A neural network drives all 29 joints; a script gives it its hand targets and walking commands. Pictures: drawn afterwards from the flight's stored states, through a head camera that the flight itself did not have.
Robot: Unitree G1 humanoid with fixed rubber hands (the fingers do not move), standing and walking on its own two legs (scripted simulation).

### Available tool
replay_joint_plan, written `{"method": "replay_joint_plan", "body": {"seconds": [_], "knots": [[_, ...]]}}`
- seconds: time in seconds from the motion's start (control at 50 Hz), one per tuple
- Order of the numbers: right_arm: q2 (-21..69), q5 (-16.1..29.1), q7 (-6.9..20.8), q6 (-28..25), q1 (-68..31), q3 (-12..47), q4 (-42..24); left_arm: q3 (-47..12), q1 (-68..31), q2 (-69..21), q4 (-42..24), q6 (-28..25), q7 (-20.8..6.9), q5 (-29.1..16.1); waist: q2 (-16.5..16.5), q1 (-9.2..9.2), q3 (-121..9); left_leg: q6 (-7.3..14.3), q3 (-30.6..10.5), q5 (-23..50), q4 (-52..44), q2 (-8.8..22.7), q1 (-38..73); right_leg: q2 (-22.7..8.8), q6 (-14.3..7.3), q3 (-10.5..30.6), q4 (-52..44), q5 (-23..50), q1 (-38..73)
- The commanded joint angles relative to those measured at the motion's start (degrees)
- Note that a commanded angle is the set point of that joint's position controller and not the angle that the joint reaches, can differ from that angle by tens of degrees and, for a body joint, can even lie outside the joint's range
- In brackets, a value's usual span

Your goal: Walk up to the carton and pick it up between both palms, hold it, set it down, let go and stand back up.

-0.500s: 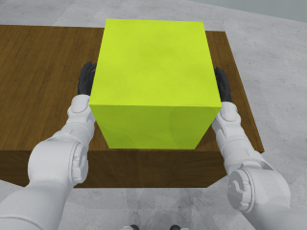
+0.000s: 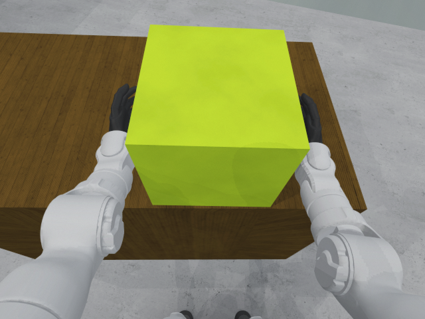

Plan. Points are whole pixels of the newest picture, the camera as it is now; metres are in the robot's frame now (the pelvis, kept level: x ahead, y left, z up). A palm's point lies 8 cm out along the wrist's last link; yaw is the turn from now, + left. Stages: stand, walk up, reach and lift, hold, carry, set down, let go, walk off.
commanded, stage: reach and lift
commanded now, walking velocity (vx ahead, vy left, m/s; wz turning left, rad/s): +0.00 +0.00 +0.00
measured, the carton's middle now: (214, 122) +0.49 +0.03 +0.02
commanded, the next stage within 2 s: none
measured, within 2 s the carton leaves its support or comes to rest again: leaves its support in 0.14 s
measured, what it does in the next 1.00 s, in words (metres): stands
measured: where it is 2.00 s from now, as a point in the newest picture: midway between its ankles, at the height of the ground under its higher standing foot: outside the picture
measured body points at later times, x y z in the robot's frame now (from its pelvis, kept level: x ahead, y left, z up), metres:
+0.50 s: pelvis -0.01 +0.00 +0.00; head +0.06 +0.03 +0.44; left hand +0.44 +0.20 +0.06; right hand +0.42 -0.16 +0.07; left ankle +0.00 +0.10 -0.72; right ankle +0.01 -0.14 -0.73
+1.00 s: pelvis -0.02 +0.00 +0.00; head +0.02 +0.02 +0.45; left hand +0.43 +0.19 +0.09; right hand +0.39 -0.16 +0.07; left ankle +0.00 +0.10 -0.72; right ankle +0.01 -0.14 -0.73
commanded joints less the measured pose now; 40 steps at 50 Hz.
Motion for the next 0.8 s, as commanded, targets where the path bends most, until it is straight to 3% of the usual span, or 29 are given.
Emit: {"method": "replay_joint_plan", "body": {"seconds": [0.0,0.02,0.04,0.08,0.1,0.12,0.14,0.16,0.18,0.2,0.22,0.24,0.26,0.3,0.34,0.42,0.46,0.48,0.5,0.52,0.54,0.56,0.6,0.62,0.68,0.7,0.72,0.76,0.78], "knots": [[37.60,-10.42,8.06,-6.40,-32.71,13.94,-4.73,-11.88,-38.40,-38.81,-12.12,-5.44,-7.12,10.53,9.83,-1.35,-45.16,-6.32,-0.12,38.16,2.09,1.77,31.32,-0.47,-1.51,-9.55,-3.00,25.92,20.86],[37.68,-10.25,8.02,-7.69,-34.57,15.48,-8.26,-12.46,-37.72,-38.88,-13.96,-6.03,-6.88,9.69,9.83,-0.29,-49.39,-6.00,0.54,39.04,2.39,1.78,31.37,-0.65,-1.41,-9.41,-2.41,28.37,21.56],[39.04,-9.79,7.77,-8.85,-34.14,16.10,-7.84,-13.97,-37.97,-39.88,-15.38,-6.86,-6.34,9.69,10.47,-1.08,-49.54,-6.57,0.00,43.11,3.32,1.48,31.08,-0.55,-1.35,-9.53,-2.08,32.31,22.84],[39.45,-10.49,7.75,-9.61,-35.79,16.77,-10.21,-12.01,-37.97,-40.87,-13.11,-6.79,-6.50,10.91,9.69,-0.13,-50.71,-6.51,0.45,41.27,3.00,1.46,29.44,-0.06,-0.88,-9.57,-1.19,32.25,24.76],[38.90,-10.31,7.68,-9.41,-34.04,17.15,-8.00,-13.36,-37.12,-39.98,-14.70,-7.25,-6.44,10.40,9.24,-1.07,-48.03,-6.53,-0.23,43.37,2.80,1.82,30.45,-0.09,-0.91,-9.52,-1.88,33.49,24.34],[37.89,-9.83,7.69,-9.01,-35.72,15.87,-6.83,-12.53,-40.08,-38.58,-12.50,-6.78,-6.37,10.32,9.62,-1.37,-46.86,-6.28,-0.29,39.78,2.17,1.63,28.22,-0.55,-0.97,-9.07,-2.05,30.31,23.91],[37.90,-10.29,7.72,-10.65,-35.22,17.86,-9.05,-11.99,-36.20,-40.43,-12.30,-7.46,-6.58,11.07,7.57,-0.63,-47.39,-6.21,0.44,40.68,2.47,1.80,30.19,-0.27,-0.59,-9.30,-1.78,33.25,24.64],[36.87,-11.00,7.76,-10.85,-34.25,16.58,-6.48,-13.41,-39.61,-39.92,-14.08,-7.96,-6.41,10.31,9.81,-1.41,-48.07,-6.32,0.00,41.00,1.98,2.03,29.82,-0.57,-0.82,-9.30,-2.72,31.52,23.84],[36.87,-9.94,7.67,-10.55,-34.83,16.33,-6.28,-12.77,-39.39,-39.07,-13.61,-7.78,-6.32,10.82,9.18,-1.32,-47.38,-6.09,0.14,41.32,2.34,1.98,30.61,-0.34,-0.85,-9.53,-2.90,30.24,21.72],[37.37,-10.78,7.85,-11.59,-33.23,17.66,-5.69,-13.53,-37.93,-40.07,-15.70,-8.47,-5.99,10.90,9.57,-0.01,-49.40,-6.34,0.34,42.87,2.26,2.19,32.75,0.23,-0.69,-9.56,-2.60,30.29,21.64],[36.15,-11.07,7.72,-12.19,-35.16,16.90,-6.65,-14.38,-38.48,-40.22,-15.28,-7.93,-5.60,10.61,9.96,-0.73,-49.22,-6.87,0.06,43.53,2.54,2.50,33.23,0.33,-0.96,-10.15,-3.02,28.33,19.80],[35.60,-11.22,7.60,-11.81,-33.93,16.06,-4.39,-10.73,-37.10,-37.95,-12.62,-7.95,-6.04,12.80,8.40,0.56,-45.22,-6.10,0.58,40.91,1.84,2.19,30.39,0.01,-1.08,-9.73,-3.42,27.84,21.37],[35.32,-11.79,7.82,-12.11,-33.84,15.54,-2.57,-13.76,-41.16,-39.42,-14.64,-8.15,-5.91,11.54,10.23,-1.29,-46.62,-6.71,0.36,40.60,1.09,2.48,31.58,0.31,-1.38,-10.03,-3.34,27.08,20.35],[35.74,-12.83,7.65,-12.70,-34.28,14.33,-2.11,-13.29,-42.16,-38.26,-15.09,-8.69,-5.49,11.93,10.64,0.13,-46.60,-6.23,0.67,37.88,0.87,1.90,30.11,-0.16,-1.46,-9.92,-3.33,25.10,19.84],[34.89,-11.77,8.25,-14.02,-34.87,17.49,-5.70,-13.96,-37.52,-40.73,-15.65,-8.47,-5.02,10.96,9.83,1.16,-50.31,-6.27,0.35,39.93,1.43,2.48,32.37,0.53,-1.70,-10.61,-2.86,25.75,18.95],[35.02,-11.25,7.86,-13.57,-37.32,18.37,-6.65,-14.21,-40.11,-39.89,-14.01,-8.12,-4.88,10.13,8.53,1.79,-47.66,-5.00,0.83,30.33,-0.50,2.24,29.34,0.59,-2.02,-10.45,-4.55,19.02,18.32],[35.20,-11.34,7.72,-12.45,-38.18,17.57,-6.55,-14.69,-42.22,-39.08,-16.07,-7.49,-4.86,9.12,8.93,0.95,-47.19,-4.47,1.21,27.19,-0.97,1.60,28.38,0.06,-2.08,-9.94,-4.28,18.05,18.24],[35.39,-11.69,8.08,-12.77,-37.72,18.20,-6.13,-14.38,-41.62,-39.37,-14.24,-7.56,-4.67,9.89,9.55,1.45,-47.53,-4.86,1.38,25.97,-1.56,1.61,28.35,0.43,-1.69,-10.24,-4.19,16.85,18.07],[35.17,-10.75,8.05,-10.96,-38.69,18.56,-7.20,-15.60,-41.93,-39.60,-15.83,-6.62,-4.67,8.85,8.56,1.99,-47.24,-4.05,1.34,25.11,-1.39,1.58,27.12,0.16,-2.27,-9.83,-3.89,17.17,18.22],[35.11,-10.56,7.91,-10.98,-38.67,18.52,-7.49,-16.20,-41.98,-39.91,-15.67,-6.14,-4.63,8.60,9.96,1.17,-49.04,-4.51,1.57,27.24,-1.60,1.46,28.54,0.63,-1.87,-10.69,-3.67,17.97,17.61],[35.19,-8.42,8.05,-10.58,-39.23,20.55,-9.34,-18.00,-41.21,-40.84,-17.72,-5.63,-4.24,7.22,10.35,1.88,-49.75,-4.93,1.03,28.86,-0.76,1.80,30.20,0.93,-2.36,-10.55,-3.86,17.08,16.35],[34.79,-9.11,8.10,-10.73,-39.94,21.07,-10.47,-16.65,-41.26,-41.10,-16.35,-5.24,-4.45,7.92,8.99,2.18,-49.38,-4.40,1.07,25.70,-1.80,1.62,28.90,0.83,-2.28,-10.39,-4.51,15.60,17.21],[36.20,-8.38,8.36,-9.42,-38.58,22.48,-9.08,-19.31,-42.03,-42.27,-18.56,-5.12,-3.95,6.02,10.56,1.45,-51.60,-4.72,0.80,24.64,-1.61,1.65,28.68,0.86,-2.15,-10.13,-3.89,15.44,16.72],[36.98,-6.49,8.12,-9.59,-41.36,24.30,-13.15,-20.44,-41.04,-42.70,-19.31,-4.88,-3.88,4.73,10.16,1.84,-51.03,-4.47,0.72,25.99,-0.95,1.31,28.65,1.20,-2.13,-9.87,-3.69,16.65,17.02],[38.08,-5.62,8.06,-7.16,-37.96,26.75,-11.64,-20.54,-40.48,-43.94,-22.66,-4.06,-3.59,4.01,9.47,1.57,-51.72,-4.63,0.79,30.03,-1.08,1.21,29.82,1.51,-1.61,-9.19,-2.74,20.80,19.70],[37.14,-4.18,8.05,-7.01,-40.54,27.57,-13.29,-21.12,-42.04,-44.58,-21.70,-3.52,-3.60,2.97,9.68,1.06,-51.62,-4.77,0.15,30.20,-0.56,1.47,29.67,1.47,-1.84,-9.03,-2.97,19.34,18.68],[37.67,-2.90,8.13,-6.68,-41.39,28.30,-14.11,-21.56,-41.47,-45.20,-23.20,-2.92,-3.25,3.23,11.49,1.88,-51.51,-5.16,0.10,31.13,-0.41,1.16,29.21,1.56,-2.16,-8.68,-3.25,18.76,19.07],[38.65,-3.10,7.71,-6.31,-40.77,28.61,-16.46,-22.10,-40.22,-46.27,-23.43,-2.80,-3.54,2.24,9.42,1.30,-52.30,-5.24,-0.34,33.21,0.33,0.77,29.74,2.15,-1.56,-9.53,-2.81,22.04,20.16],[38.33,-1.42,8.11,-6.19,-39.72,30.65,-15.51,-24.54,-41.66,-48.32,-27.11,-2.34,-3.05,0.68,12.24,0.99,-55.44,-5.76,0.07,34.78,1.12,0.69,30.87,2.28,-1.83,-9.26,-1.70,22.38,19.24]]}}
